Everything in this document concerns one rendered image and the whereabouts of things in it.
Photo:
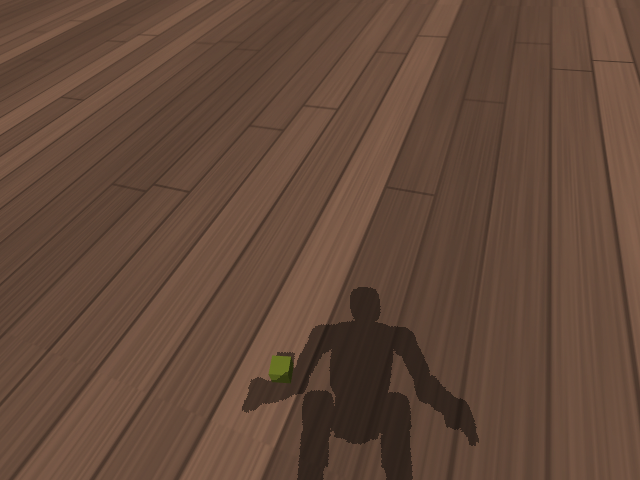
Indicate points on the cube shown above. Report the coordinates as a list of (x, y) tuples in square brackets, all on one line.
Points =
[(281, 369)]

